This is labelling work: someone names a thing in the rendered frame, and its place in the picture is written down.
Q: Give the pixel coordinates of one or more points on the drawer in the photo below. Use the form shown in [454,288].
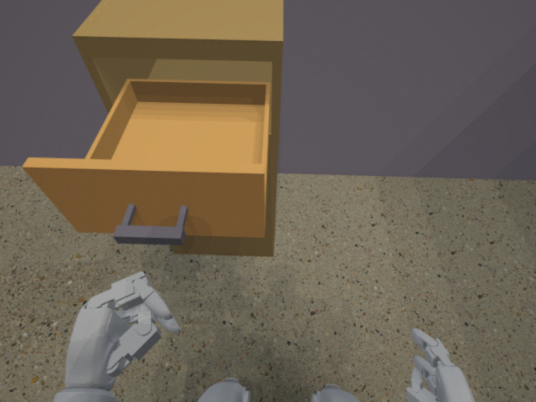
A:
[166,144]

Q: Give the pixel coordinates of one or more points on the handle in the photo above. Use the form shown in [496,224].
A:
[150,235]

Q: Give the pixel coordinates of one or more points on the cabinet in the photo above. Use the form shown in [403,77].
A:
[214,40]

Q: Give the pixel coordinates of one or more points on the right robot hand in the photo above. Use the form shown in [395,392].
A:
[447,383]

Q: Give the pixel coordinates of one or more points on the left robot hand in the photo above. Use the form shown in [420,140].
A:
[92,359]

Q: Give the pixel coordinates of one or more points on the robot left thigh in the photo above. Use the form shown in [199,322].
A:
[225,392]

